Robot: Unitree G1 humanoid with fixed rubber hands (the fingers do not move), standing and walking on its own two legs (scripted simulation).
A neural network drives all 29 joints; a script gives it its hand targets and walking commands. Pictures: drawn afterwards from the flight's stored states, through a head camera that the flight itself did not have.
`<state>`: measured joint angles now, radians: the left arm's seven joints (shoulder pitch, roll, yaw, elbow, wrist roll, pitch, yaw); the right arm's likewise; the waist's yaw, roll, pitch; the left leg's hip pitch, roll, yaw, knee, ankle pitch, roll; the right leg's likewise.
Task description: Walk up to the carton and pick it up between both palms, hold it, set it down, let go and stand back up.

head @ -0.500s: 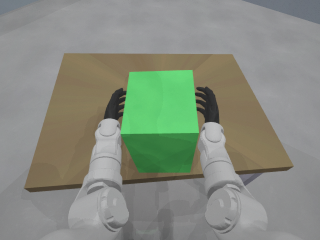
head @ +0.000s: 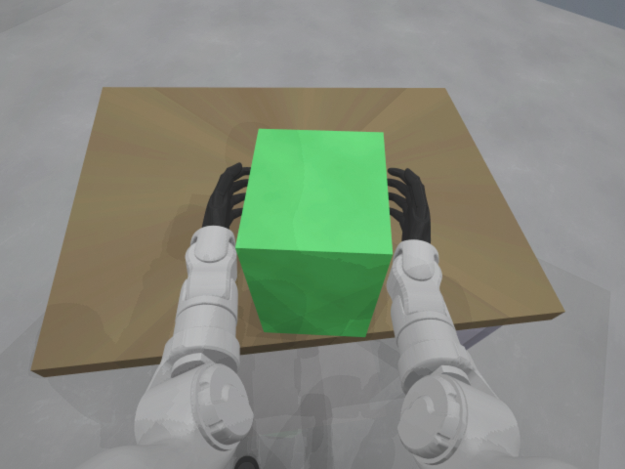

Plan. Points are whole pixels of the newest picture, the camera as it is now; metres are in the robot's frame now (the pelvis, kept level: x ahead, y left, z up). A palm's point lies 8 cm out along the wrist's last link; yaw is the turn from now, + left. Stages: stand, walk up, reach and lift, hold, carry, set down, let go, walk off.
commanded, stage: set down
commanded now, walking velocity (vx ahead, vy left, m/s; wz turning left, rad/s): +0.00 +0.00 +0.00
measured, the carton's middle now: (317, 243) +0.41 +0.01 -0.01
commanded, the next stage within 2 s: none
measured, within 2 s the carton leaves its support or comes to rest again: rests again in 0.56 s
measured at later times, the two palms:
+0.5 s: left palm (223, 225) +0.40 +0.14 +0.03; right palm (417, 232) +0.39 -0.12 +0.06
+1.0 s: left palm (181, 211) +0.42 +0.20 +0.03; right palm (425, 222) +0.42 -0.14 +0.04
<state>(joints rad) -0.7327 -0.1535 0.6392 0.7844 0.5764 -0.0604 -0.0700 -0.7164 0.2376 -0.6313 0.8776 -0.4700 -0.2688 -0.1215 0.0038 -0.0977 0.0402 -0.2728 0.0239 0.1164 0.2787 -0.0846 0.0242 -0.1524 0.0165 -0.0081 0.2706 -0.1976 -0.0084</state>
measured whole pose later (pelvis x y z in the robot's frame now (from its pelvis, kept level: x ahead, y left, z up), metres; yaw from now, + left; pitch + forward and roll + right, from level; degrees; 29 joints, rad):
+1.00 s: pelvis -0.01 +0.01 -0.03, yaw +0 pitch +22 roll -3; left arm -0.98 0.21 0.04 1.48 -0.13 -0.35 0.06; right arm -0.97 -0.15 0.01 1.43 0.27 -0.33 -0.13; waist 0.01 0.00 -0.28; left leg -0.82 0.07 0.08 0.63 -0.19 0.03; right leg -0.66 0.04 -0.04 0.57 -0.29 -0.01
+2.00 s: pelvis -0.02 -0.01 +0.00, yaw +1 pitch +2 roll -1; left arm -0.84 0.25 0.13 0.78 -0.06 0.33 0.04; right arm -0.87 -0.14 0.05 0.87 0.36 0.21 -0.26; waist -0.01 -0.06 -0.06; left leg -0.29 0.05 0.08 0.34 -0.09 0.00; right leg -0.14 0.05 -0.04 0.28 -0.18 -0.03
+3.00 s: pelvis +0.00 -0.01 +0.00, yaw +1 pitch +0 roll +0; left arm -0.04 0.18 0.04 0.41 -0.09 -0.13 -0.02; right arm -0.03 -0.03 0.05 0.38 0.14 -0.14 -0.17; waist 0.03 -0.06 0.02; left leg -0.23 0.03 0.09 0.37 -0.13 0.01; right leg -0.09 0.02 -0.03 0.33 -0.24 -0.02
